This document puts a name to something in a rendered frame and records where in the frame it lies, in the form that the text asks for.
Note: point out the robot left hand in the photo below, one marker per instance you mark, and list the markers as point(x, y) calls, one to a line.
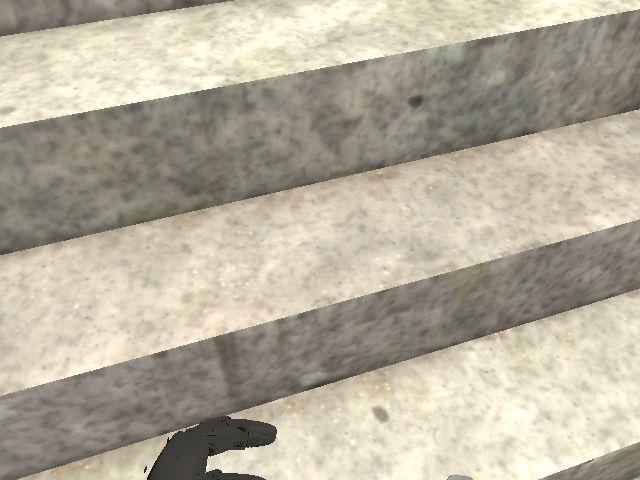
point(185, 455)

